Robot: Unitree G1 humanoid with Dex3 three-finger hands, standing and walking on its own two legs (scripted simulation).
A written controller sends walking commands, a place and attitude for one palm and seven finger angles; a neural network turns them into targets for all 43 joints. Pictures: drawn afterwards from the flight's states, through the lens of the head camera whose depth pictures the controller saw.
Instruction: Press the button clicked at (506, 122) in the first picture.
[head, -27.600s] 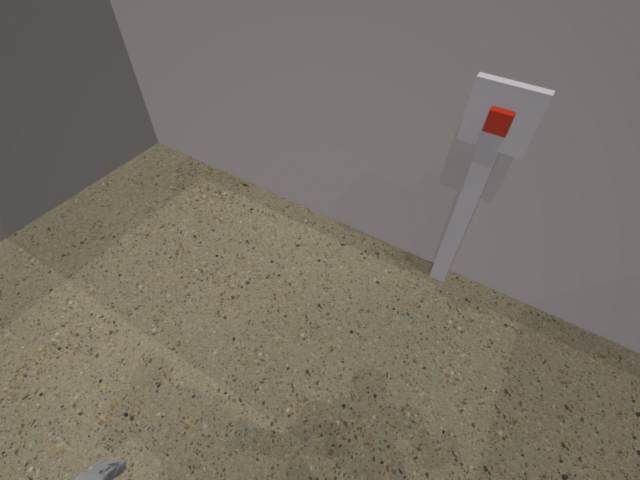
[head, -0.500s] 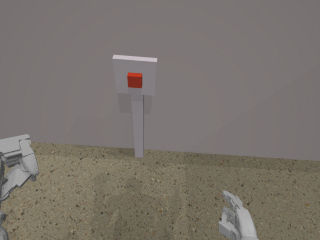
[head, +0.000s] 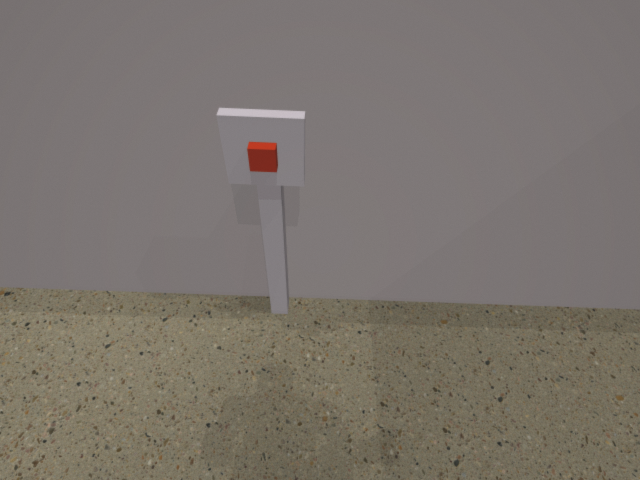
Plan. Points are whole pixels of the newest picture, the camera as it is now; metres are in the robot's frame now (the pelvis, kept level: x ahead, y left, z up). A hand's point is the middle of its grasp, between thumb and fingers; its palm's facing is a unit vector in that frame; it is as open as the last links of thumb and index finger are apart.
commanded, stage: let the arm hang, fingers relaxed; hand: left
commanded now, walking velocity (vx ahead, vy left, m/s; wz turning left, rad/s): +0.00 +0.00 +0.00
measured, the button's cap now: (263, 156) +0.75 +0.14 -0.04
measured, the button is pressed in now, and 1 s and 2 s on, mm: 0 0 0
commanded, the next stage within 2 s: stand and wait in 0.84 s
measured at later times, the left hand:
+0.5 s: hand out of the picture -0.05 +0.15 -0.17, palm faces +0.05 -0.98 -0.18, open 6.9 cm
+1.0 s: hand out of the picture -0.01 +0.16 -0.17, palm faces +0.05 -0.98 -0.19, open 7.4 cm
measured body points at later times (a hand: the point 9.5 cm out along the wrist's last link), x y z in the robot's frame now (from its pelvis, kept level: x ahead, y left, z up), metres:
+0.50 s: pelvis +0.00 +0.00 +0.01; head +0.01 -0.01 +0.46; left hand -0.05 +0.21 -0.15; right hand -0.03 -0.19 -0.16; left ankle +0.07 +0.10 -0.73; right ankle -0.02 -0.10 -0.73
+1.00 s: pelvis +0.01 -0.01 +0.01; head +0.02 -0.01 +0.46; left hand -0.01 +0.21 -0.15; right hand +0.00 -0.21 -0.15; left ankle +0.07 +0.10 -0.73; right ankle -0.02 -0.10 -0.73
